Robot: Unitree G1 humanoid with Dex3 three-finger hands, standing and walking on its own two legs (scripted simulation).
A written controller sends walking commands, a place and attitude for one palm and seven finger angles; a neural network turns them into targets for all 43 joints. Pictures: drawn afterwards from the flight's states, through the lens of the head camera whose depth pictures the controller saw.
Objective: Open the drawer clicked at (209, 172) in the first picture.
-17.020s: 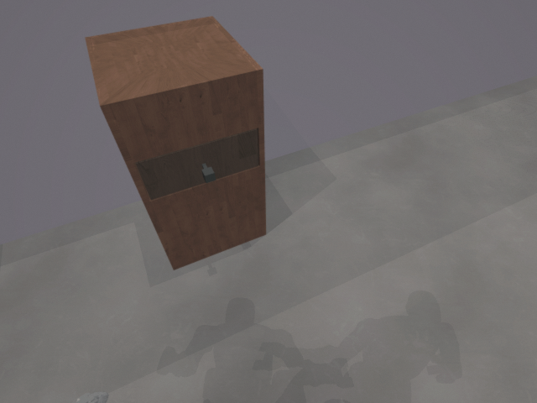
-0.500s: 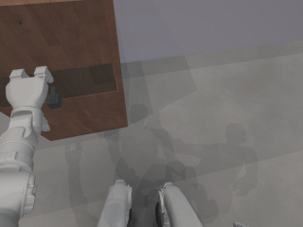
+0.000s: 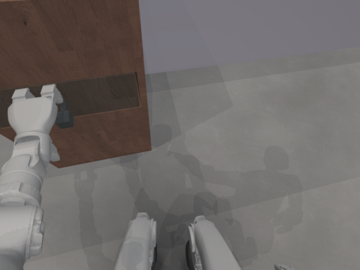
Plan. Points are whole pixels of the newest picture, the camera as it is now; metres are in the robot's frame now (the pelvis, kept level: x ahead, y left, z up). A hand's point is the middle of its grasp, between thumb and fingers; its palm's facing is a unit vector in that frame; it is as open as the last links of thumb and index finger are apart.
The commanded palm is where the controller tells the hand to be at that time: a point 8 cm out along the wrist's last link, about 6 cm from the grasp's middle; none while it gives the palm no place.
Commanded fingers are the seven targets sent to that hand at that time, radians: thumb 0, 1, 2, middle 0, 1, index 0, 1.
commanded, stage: lower the fingers behind the handle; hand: left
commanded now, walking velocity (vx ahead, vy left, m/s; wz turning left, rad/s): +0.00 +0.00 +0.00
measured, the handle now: (64, 113) +0.49 +0.29 -0.10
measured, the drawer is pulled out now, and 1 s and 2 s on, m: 0.00 0.00 0.00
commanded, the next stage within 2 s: lift the fingers back up to retry in 1.22 s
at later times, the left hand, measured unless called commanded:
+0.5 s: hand (52, 127) +0.44 +0.31 -0.08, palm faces -0.04 -0.02 -1.00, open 13.7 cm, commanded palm +0.44 +0.28 -0.04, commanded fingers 0.00 -0.50 0.30 -0.30 -1.20 -0.30 -1.20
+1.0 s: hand (53, 127) +0.45 +0.31 -0.09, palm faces +0.01 +0.00 -1.00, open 13.7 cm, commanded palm +0.44 +0.29 -0.06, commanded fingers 0.00 -0.50 0.30 -0.30 -1.20 -0.30 -1.20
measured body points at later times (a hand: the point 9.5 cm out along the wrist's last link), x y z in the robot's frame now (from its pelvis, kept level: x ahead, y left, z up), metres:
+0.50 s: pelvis -0.01 +0.00 -0.02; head +0.16 +0.03 +0.39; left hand +0.44 +0.31 -0.03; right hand +0.06 -0.27 -0.15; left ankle +0.04 +0.09 -0.59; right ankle +0.02 -0.12 -0.59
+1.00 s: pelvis -0.03 -0.01 -0.06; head +0.15 +0.01 +0.35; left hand +0.44 +0.31 -0.03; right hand +0.06 -0.28 -0.19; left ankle +0.04 +0.09 -0.59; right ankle +0.02 -0.12 -0.59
